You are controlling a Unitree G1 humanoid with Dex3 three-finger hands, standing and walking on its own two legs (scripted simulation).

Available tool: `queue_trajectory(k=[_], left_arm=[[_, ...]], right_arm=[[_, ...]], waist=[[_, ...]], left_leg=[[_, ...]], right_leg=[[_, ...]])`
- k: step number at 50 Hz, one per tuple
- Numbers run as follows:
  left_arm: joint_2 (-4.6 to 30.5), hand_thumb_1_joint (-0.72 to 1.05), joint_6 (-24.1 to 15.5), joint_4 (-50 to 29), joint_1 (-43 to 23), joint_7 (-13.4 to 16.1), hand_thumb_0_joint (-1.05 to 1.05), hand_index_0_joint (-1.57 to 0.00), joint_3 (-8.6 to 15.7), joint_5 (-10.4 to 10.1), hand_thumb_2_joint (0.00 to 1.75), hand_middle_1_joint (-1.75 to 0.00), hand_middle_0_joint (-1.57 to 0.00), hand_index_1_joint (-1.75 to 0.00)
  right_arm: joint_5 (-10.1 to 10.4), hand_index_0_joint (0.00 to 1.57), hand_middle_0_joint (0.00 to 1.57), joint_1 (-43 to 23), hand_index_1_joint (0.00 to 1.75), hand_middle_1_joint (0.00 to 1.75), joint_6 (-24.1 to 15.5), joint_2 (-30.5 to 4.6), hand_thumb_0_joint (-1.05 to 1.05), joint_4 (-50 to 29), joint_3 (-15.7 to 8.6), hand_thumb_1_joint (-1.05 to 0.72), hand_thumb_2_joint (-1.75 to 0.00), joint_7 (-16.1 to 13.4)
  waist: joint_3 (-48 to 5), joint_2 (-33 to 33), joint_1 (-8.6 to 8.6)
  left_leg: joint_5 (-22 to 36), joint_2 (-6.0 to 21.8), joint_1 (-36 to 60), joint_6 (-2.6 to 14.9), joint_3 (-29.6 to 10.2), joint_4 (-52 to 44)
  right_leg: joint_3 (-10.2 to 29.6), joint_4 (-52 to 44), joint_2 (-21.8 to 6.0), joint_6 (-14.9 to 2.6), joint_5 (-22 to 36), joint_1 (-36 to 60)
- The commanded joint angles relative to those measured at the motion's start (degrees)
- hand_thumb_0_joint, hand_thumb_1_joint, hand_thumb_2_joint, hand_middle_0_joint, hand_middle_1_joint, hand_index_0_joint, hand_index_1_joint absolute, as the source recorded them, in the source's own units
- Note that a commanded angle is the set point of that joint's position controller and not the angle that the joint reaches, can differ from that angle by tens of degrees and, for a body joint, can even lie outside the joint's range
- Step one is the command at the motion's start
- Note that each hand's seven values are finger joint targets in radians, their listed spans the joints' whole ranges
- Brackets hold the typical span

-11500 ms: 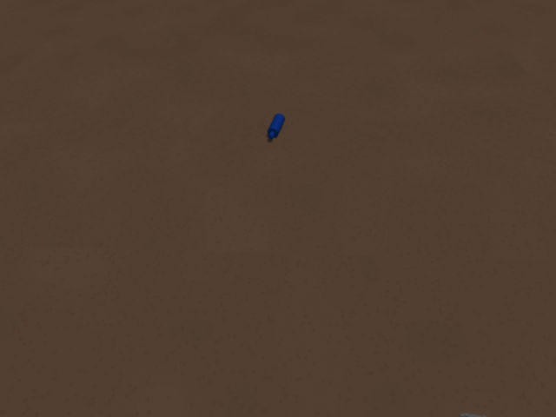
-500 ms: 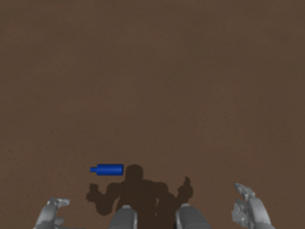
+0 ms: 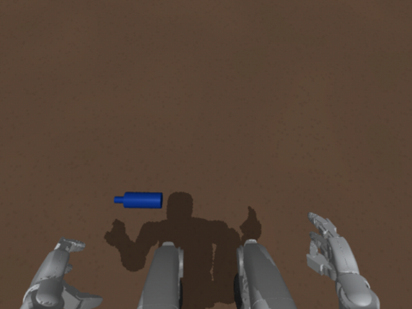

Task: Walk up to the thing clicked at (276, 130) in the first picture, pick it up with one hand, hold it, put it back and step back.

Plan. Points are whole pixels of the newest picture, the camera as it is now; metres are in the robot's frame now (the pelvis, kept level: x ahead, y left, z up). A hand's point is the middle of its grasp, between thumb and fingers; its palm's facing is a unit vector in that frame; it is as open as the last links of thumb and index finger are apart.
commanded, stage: rise first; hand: left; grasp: from above
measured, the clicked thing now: (138, 200) +0.46 +0.27 -0.59
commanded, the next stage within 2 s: approach in 1.70 s
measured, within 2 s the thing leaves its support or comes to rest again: neither
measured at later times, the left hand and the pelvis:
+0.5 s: hand (103, 229) +0.30 +0.31 -0.34, palm faces -0.50 -0.29 -0.81, open 14.1 cm; pelvis -0.06 -0.01 -0.21, yaw -3 degrees
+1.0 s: hand (110, 214) +0.37 +0.33 -0.42, palm faces -0.48 -0.06 -0.88, open 14.1 cm; pelvis -0.07 +0.01 -0.27, yaw -6 degrees
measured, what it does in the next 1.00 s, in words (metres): lowers itself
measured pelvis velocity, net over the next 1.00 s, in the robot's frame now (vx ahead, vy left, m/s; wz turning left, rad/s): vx -0.07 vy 0.01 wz -0.10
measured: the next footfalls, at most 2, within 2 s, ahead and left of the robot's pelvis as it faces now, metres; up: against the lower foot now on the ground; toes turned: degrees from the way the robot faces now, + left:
none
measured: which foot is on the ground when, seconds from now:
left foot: down 0.00-1.00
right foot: down 0.00-1.00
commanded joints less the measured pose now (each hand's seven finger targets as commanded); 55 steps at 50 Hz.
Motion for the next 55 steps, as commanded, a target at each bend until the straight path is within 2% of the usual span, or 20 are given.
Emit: queue_trajectory(k=[1,5,7,8,9,11,14,17,21,24,26,34,37,39,42,45,50,52,53,55], left_arm=[[13.3,-0.58,-8.0,-1.5,-11.0,1.2,0.00,-0.07,4.4,6.2,0.99,-1.07,-0.07,-1.08],[17.9,-0.58,-13.2,2.1,-16.0,2.1,0.00,-0.06,6.3,11.6,1.00,-1.07,-0.07,-1.07],[21.1,-0.58,-15.2,3.7,-18.4,2.8,0.00,-0.07,8.2,13.9,1.00,-1.08,-0.07,-1.08],[21.2,-0.57,-16.1,4.1,-19.9,2.9,0.00,-0.07,7.7,15.2,1.00,-1.08,-0.07,-1.08],[22.8,-0.58,-16.8,5.5,-21.8,3.1,0.00,-0.06,8.7,16.2,1.01,-1.08,-0.07,-1.08],[23.4,-0.58,-18.4,7.2,-26.1,3.3,0.00,-0.07,7.9,18.6,1.00,-1.07,-0.07,-1.08],[26.8,-0.57,-20.7,11.1,-33.0,3.7,0.00,-0.06,8.7,22.5,1.02,-1.06,-0.06,-1.06],[30.3,-0.55,-23.0,13.4,-38.7,4.4,0.00,-0.06,9.6,25.8,1.01,-1.06,-0.05,-1.05],[33.6,-0.53,-25.6,17.8,-45.1,5.3,0.00,-0.06,9.7,30.0,1.00,-1.06,-0.05,-1.05],[36.7,-0.54,-27.5,19.2,-49.4,6.2,0.00,-0.06,10.5,32.5,1.01,-1.06,-0.05,-1.05],[36.7,-0.55,-28.7,21.0,-51.7,6.8,0.00,-0.06,9.3,34.4,1.02,-1.05,-0.05,-1.04],[40.5,-0.54,-31.9,27.1,-60.5,12.8,0.00,-0.06,8.6,41.0,1.02,-1.02,-0.05,-1.01],[41.1,-0.52,-31.7,30.6,-62.1,15.1,0.00,-0.06,8.1,44.5,1.00,-1.02,-0.05,-1.01],[39.7,-0.52,-31.4,32.0,-64.1,16.3,0.00,-0.06,6.4,45.8,0.99,-1.03,-0.05,-1.01],[40.1,-0.53,-31.0,34.7,-66.3,17.4,0.00,-0.06,5.5,48.2,1.00,-1.01,-0.05,-1.00],[41.4,-0.53,-31.0,35.0,-68.5,18.4,0.00,-0.06,5.7,49.9,1.00,-1.02,-0.05,-1.01],[40.8,-0.53,-31.3,37.6,-69.7,19.4,0.00,-0.07,4.7,52.1,1.00,-1.01,-0.06,-1.00],[42.7,-0.52,-31.5,38.1,-70.3,20.1,0.00,-0.07,5.7,53.1,0.99,-1.01,-0.05,-1.00],[41.5,-0.53,-31.6,40.3,-69.4,20.2,0.00,-0.07,4.7,53.4,0.99,-1.02,-0.06,-1.00],[42.6,-0.53,-32.0,39.5,-70.6,20.7,0.00,-0.07,5.4,54.0,0.99,-1.01,-0.06,-1.00]], right_arm=[[0.3,0.20,0.20,-0.5,0.30,0.30,-3.1,-10.0,0.00,-4.1,-4.1,-0.89,-0.90,-0.1],[0.1,0.20,0.20,-0.7,0.30,0.30,-3.0,-11.2,0.00,-2.0,-4.8,-0.90,-0.90,0.4],[0.2,0.20,0.20,-0.4,0.30,0.30,-2.3,-11.8,0.00,-0.5,-5.2,-0.90,-0.90,0.8],[0.0,0.20,0.20,-0.3,0.30,0.30,-1.9,-12.0,0.00,-0.1,-5.4,-0.91,-0.90,1.0],[-0.2,0.20,0.20,0.1,0.30,0.30,-1.4,-12.2,0.00,0.6,-5.5,-0.90,-0.90,1.2],[-0.5,0.20,0.20,0.9,0.30,0.30,-0.5,-12.2,0.00,1.8,-5.9,-0.91,-0.91,1.6],[-1.0,0.20,0.20,2.2,0.30,0.30,0.7,-12.5,0.00,3.2,-6.0,-0.90,-0.90,2.3],[-1.6,0.20,0.20,3.1,0.30,0.30,1.9,-13.2,0.00,4.6,-6.1,-0.89,-0.90,2.8],[-2.0,0.20,0.20,4.3,0.30,0.30,3.6,-13.2,0.00,5.8,-5.8,-0.89,-0.90,3.2],[-2.4,0.20,0.20,4.3,0.30,0.30,4.9,-13.9,0.00,6.6,-5.5,-0.89,-0.90,3.4],[-2.7,0.20,0.20,5.1,0.30,0.30,5.8,-14.0,0.00,6.9,-5.3,-0.90,-0.90,3.8],[-4.6,0.20,0.20,4.5,0.30,0.30,8.5,-15.1,0.00,8.3,-4.0,-0.90,-0.90,5.0],[-5.2,0.20,0.20,4.8,0.30,0.30,9.6,-15.6,0.00,8.9,-3.6,-0.90,-0.90,5.4],[-5.6,0.20,0.20,5.0,0.30,0.30,10.2,-15.8,0.00,9.4,-3.5,-0.90,-0.90,5.7],[-6.0,0.20,0.20,5.5,0.30,0.30,10.8,-15.9,0.00,10.0,-3.4,-0.90,-0.90,5.9],[-6.6,0.20,0.20,5.6,0.30,0.30,11.2,-16.0,0.00,10.2,-3.3,-0.90,-0.90,6.1],[-7.4,0.20,0.20,6.2,0.30,0.30,11.8,-15.8,0.00,10.9,-3.0,-0.90,-0.90,6.6],[-7.6,0.20,0.20,6.2,0.30,0.30,12.1,-16.1,0.00,11.1,-3.1,-0.90,-0.90,6.6],[-7.9,0.20,0.20,6.3,0.30,0.30,12.2,-15.6,0.00,11.2,-2.7,-0.90,-0.90,6.8],[-8.0,0.20,0.20,6.2,0.30,0.30,12.3,-15.9,0.00,11.6,-2.8,-0.90,-0.90,6.8]], waist=[[-16.9,4.2,-0.27],[-23.6,5.6,1.08],[-27.1,5.3,2.09],[-28.6,6.2,2.03],[-29.7,5.9,2.13],[-30.8,4.2,1.44],[-33.0,2.2,0.87],[-36.0,2.6,1.27],[-35.7,0.8,0.45],[-34.8,4.5,0.55],[-34.4,5.9,-0.68],[-28.7,10.3,-2.42],[-29.2,12.7,-2.88],[-28.9,14.6,-3.97],[-28.5,14.9,-4.49],[-29.6,16.0,-4.78],[-30.3,16.2,-5.89],[-31.5,15.3,-5.58],[-29.9,15.4,-6.35],[-30.6,15.9,-6.05]], left_leg=[[8.4,-1.0,2.9,1.27,1.4,-3.9],[11.1,-1.3,-2.0,1.27,1.9,3.3],[14.3,-1.2,-3.0,1.37,1.7,6.4],[15.2,-1.3,-3.9,1.47,2.3,8.6],[16.4,-1.3,-5.0,1.52,2.2,10.2],[15.7,-1.3,-8.5,1.99,2.6,13.9],[13.1,-1.5,-14.6,2.43,2.8,18.7],[12.3,-1.5,-16.6,2.50,3.0,22.3],[7.6,-1.6,-23.0,3.01,3.6,26.2],[4.5,-1.6,-22.8,2.68,3.2,27.3],[3.5,-1.7,-24.2,2.67,3.0,28.3],[-4.1,-1.8,-26.5,2.52,0.0,29.8],[-1.9,-2.0,-25.1,2.11,-0.3,30.8],[-0.5,-2.1,-24.8,1.88,-0.6,31.3],[-0.4,-2.2,-24.7,1.79,-1.1,31.8],[0.7,-2.3,-24.4,1.65,-1.1,32.9],[5.0,-2.5,-23.7,1.62,-1.2,35.0],[6.0,-2.5,-24.1,1.74,-0.8,36.2],[6.4,-2.6,-25.1,1.99,-0.5,36.8],[7.0,-2.5,-24.7,1.90,-1.0,36.9]], right_leg=[[-0.9,-0.8,1.4,-3.50,7.7,-1.0],[-0.7,6.3,1.5,-3.72,9.8,-6.5],[-1.0,9.7,1.5,-3.77,11.9,-8.7],[-0.9,11.1,1.6,-3.78,12.4,-10.1],[-1.1,12.6,1.5,-3.75,13.2,-10.8],[-1.3,14.3,1.6,-3.47,13.2,-12.5],[-1.5,17.4,1.7,-3.18,11.8,-13.9],[-1.9,20.6,1.7,-3.06,10.9,-16.1],[-2.4,22.4,1.9,-2.62,6.9,-17.5],[-3.7,25.1,2.2,-3.04,3.1,-23.6],[-4.4,26.8,2.4,-3.19,2.3,-25.3],[-7.2,32.3,2.3,-3.65,-3.3,-37.1],[-7.7,34.6,2.3,-3.96,-1.5,-39.8],[-7.9,35.6,2.0,-3.90,0.0,-41.4],[-8.1,36.5,1.8,-3.98,0.3,-43.2],[-8.1,37.5,1.7,-3.91,1.0,-43.5],[-8.2,38.9,1.8,-3.80,3.9,-43.7],[-8.0,39.1,2.0,-3.85,4.7,-43.3],[-8.0,39.0,2.1,-3.74,4.9,-42.9],[-8.1,40.0,2.1,-3.69,5.3,-44.1]])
